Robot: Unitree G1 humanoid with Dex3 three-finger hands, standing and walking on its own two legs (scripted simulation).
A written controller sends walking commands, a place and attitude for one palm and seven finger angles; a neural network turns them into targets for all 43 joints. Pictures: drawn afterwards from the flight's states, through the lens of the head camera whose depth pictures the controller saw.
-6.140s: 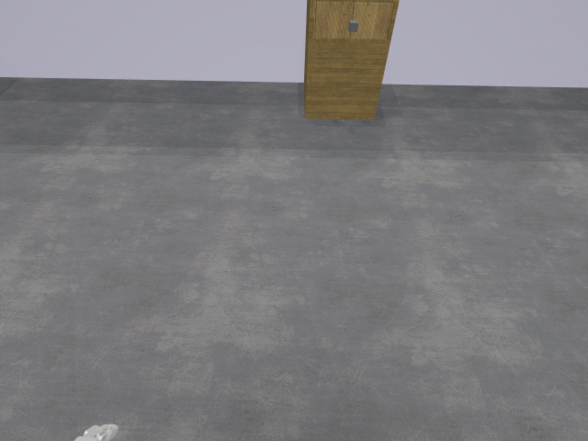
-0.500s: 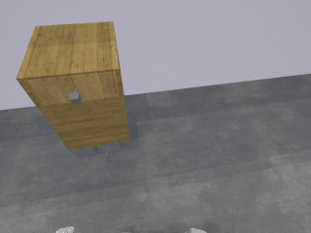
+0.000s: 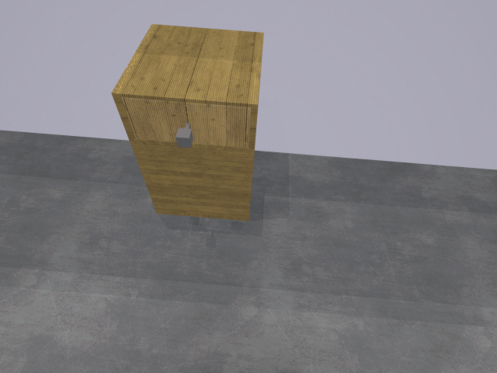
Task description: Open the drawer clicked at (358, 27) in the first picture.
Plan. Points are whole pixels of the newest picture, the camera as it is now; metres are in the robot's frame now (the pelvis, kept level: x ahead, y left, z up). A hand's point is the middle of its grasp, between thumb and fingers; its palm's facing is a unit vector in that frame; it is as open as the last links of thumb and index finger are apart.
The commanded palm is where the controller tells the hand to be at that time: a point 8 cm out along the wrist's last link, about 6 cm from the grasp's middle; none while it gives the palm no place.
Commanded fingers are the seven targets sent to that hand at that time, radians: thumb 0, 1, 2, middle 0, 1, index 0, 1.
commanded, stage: take the last steps up to it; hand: left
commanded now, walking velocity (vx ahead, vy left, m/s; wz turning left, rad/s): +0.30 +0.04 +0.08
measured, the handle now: (185, 133) +0.78 +0.26 -0.19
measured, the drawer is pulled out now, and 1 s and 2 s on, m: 0.00 0.00 0.00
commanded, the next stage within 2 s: come to a stop and stand still in 0.92 s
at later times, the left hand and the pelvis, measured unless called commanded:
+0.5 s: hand (172, 344) +0.18 +0.15 -0.15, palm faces +0.07 -0.98 -0.21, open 7.4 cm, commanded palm none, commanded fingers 0.00 0.90 0.90 -0.20 -0.30 -0.20 -0.30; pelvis +0.11 -0.03 +0.00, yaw +3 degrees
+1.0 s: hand (151, 324) +0.22 +0.21 -0.17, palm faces +0.11 -0.98 -0.15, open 7.4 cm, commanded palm none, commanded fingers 0.00 0.90 0.90 -0.20 -0.30 -0.20 -0.30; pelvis +0.27 +0.04 +0.01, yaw +2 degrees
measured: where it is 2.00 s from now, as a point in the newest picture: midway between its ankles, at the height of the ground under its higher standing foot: (234, 335)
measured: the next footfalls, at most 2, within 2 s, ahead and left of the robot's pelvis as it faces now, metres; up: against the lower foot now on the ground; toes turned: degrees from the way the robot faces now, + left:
right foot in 0.40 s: +0.18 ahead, -0.12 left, +0.00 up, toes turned -6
left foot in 0.86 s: +0.33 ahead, +0.14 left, +0.00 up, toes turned +10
